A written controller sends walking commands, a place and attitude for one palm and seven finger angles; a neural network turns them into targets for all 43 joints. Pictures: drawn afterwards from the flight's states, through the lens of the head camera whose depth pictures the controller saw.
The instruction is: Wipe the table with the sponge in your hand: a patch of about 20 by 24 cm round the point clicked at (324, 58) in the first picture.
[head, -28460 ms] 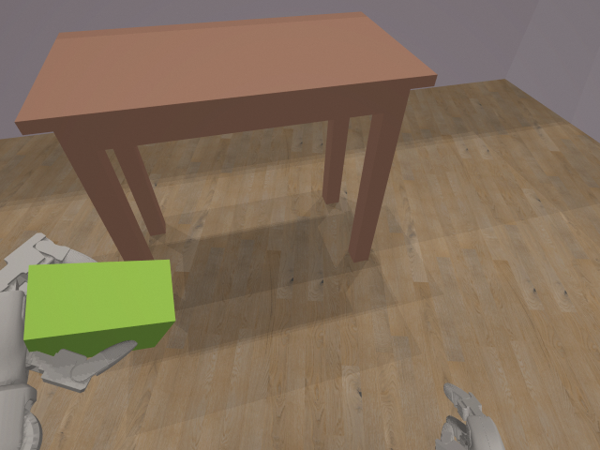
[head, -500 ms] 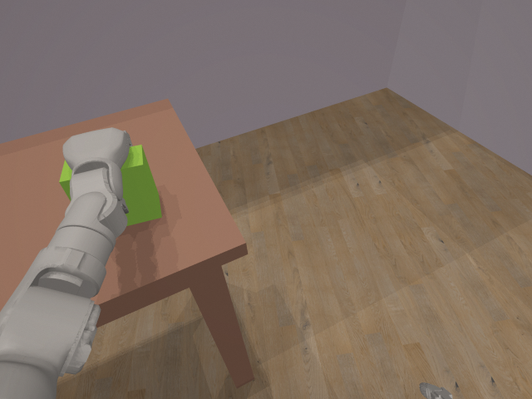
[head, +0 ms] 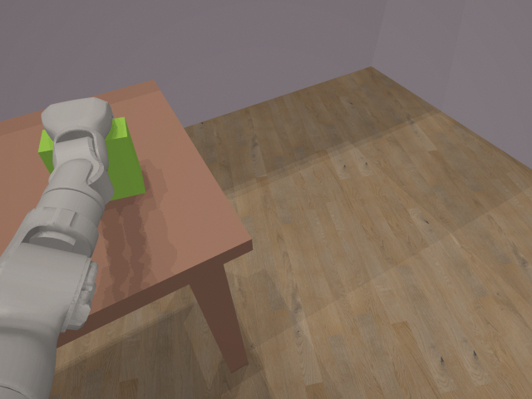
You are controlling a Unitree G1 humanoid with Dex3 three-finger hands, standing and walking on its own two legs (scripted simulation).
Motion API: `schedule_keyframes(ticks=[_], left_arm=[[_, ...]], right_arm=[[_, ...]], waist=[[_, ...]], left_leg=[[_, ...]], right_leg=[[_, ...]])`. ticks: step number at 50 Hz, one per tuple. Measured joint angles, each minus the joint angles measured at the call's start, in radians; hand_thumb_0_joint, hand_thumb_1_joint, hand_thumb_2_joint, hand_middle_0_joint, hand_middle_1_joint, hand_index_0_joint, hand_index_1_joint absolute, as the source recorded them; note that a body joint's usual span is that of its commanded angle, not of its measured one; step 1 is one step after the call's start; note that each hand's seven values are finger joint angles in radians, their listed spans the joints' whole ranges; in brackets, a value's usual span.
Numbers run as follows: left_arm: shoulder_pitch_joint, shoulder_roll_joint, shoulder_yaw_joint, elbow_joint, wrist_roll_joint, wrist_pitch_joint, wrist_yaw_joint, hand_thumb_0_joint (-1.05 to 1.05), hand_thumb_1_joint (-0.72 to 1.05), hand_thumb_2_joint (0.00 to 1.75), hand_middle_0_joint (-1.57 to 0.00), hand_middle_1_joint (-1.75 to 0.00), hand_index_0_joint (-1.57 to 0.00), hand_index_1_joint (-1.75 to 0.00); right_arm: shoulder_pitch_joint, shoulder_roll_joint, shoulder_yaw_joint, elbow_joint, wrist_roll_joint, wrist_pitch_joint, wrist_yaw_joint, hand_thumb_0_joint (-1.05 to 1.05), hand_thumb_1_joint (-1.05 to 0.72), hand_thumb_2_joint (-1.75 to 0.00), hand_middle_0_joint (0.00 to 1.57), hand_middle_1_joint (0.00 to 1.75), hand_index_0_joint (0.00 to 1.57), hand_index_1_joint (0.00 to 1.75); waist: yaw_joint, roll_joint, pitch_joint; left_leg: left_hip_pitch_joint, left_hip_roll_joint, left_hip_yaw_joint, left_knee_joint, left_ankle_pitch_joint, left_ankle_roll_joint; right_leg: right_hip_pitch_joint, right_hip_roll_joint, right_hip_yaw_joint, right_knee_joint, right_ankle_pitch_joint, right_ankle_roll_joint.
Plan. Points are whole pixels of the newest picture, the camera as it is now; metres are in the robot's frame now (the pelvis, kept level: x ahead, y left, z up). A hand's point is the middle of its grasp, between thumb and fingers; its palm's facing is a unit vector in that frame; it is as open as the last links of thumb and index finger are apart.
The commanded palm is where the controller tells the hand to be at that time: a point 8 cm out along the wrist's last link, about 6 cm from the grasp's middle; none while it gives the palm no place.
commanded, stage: wipe forward along the third lane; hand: left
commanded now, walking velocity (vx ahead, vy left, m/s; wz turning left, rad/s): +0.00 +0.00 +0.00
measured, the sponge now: (101, 172) +0.45 +0.27 +0.10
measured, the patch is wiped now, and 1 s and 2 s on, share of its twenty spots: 0.85 0.85 0.85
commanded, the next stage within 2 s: wipe back along the third lane in 0.12 s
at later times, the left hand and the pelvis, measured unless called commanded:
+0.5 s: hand (90, 147) +0.47 +0.28 +0.14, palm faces +0.02 +0.02 -1.00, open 10.2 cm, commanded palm +0.43 +0.27 +0.16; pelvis +0.02 +0.02 +0.00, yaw -1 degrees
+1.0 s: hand (92, 167) +0.43 +0.26 +0.14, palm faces +0.04 +0.02 -1.00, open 10.3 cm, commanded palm +0.39 +0.24 +0.16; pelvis +0.02 +0.02 +0.00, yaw +1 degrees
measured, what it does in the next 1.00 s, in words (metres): stands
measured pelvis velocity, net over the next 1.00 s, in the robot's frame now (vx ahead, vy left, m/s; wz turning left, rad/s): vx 0.02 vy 0.02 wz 0.02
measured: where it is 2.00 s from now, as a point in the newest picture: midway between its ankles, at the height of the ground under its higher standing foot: outside the picture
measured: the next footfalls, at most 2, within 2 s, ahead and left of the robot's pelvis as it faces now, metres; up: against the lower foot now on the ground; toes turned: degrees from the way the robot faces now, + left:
none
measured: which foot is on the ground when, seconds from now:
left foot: down 0.00-1.00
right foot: down 0.00-1.00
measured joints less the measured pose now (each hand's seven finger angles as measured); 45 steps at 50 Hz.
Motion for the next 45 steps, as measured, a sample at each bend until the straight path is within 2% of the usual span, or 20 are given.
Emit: schedule_keyframes(ticks=[10,16,23,29,34,41,45], left_arm=[[-0.044,-0.002,0.01,0.036,0.008,-0.02,0.013,0.0,-0.53,1.04,-0.72,-1.32,-0.75,-1.33],[-0.039,-0.016,0.002,0.028,0.009,0.001,0.03,0.01,-0.53,1.04,-0.72,-1.32,-0.75,-1.33],[0.046,-0.052,-0.016,-0.078,-0.027,0.059,0.071,0.0,-0.53,1.04,-0.71,-1.32,-0.74,-1.33],[0.092,-0.083,-0.041,-0.158,-0.038,0.129,0.043,0.0,-0.53,1.04,-0.71,-1.32,-0.74,-1.33],[0.148,-0.106,-0.061,-0.256,-0.037,0.163,0.018,0.0,-0.52,1.04,-0.7,-1.32,-0.73,-1.33],[0.216,-0.149,-0.107,-0.383,-0.033,0.223,0.012,0.0,-0.52,1.04,-0.7,-1.33,-0.73,-1.34],[0.23,-0.164,-0.128,-0.415,-0.033,0.259,0.003,0.0,-0.52,1.04,-0.7,-1.33,-0.73,-1.34]], right_arm=[[0.036,0.001,-0.01,0.004,-0.011,-0.001,0.013,0.01,-0.91,-0.9,0.2,0.3,0.2,0.29],[0.055,0.005,-0.02,0.008,-0.014,0.004,0.026,0.01,-0.91,-0.9,0.2,0.3,0.2,0.29],[0.048,0.009,-0.021,0.015,-0.008,0.018,0.041,0.01,-0.91,-0.9,0.2,0.3,0.2,0.29],[0.001,0.009,-0.009,0.002,-0.003,0.03,0.042,0.01,-0.91,-0.9,0.2,0.3,0.2,0.29],[-0.042,0.007,-0.005,-0.029,0.0,0.034,0.042,0.01,-0.91,-0.9,0.2,0.3,0.2,0.29],[-0.101,0.004,0.001,-0.058,0.004,0.041,0.049,0.01,-0.91,-0.9,0.2,0.3,0.2,0.29],[-0.136,0.007,0.012,-0.065,0.005,0.045,0.046,0.01,-0.91,-0.9,0.2,0.3,0.2,0.29]], waist=[[0.0,0.0,-0.014],[0.006,0.0,-0.027],[0.029,0.006,-0.029],[0.044,0.012,-0.027],[0.064,0.016,-0.031],[0.096,0.019,-0.033],[0.107,0.021,-0.03]], left_leg=[[-0.037,-0.009,0.007,0.024,-0.018,0.016],[-0.046,-0.012,0.013,0.033,-0.027,0.022],[-0.006,-0.016,0.02,0.027,-0.036,0.029],[0.029,-0.023,0.019,0.011,-0.035,0.034],[0.049,-0.029,0.016,0.005,-0.036,0.036],[0.067,-0.036,0.003,0.01,-0.042,0.035],[0.076,-0.038,-0.003,0.012,-0.044,0.032]], right_leg=[[-0.033,-0.009,0.006,0.014,-0.012,0.015],[-0.041,-0.011,0.012,0.019,-0.018,0.021],[-0.004,-0.015,0.02,0.015,-0.027,0.027],[0.03,-0.022,0.02,0.005,-0.029,0.031],[0.048,-0.027,0.018,0.006,-0.037,0.033],[0.066,-0.035,0.005,0.019,-0.052,0.032],[0.076,-0.036,-0.001,0.024,-0.058,0.03]])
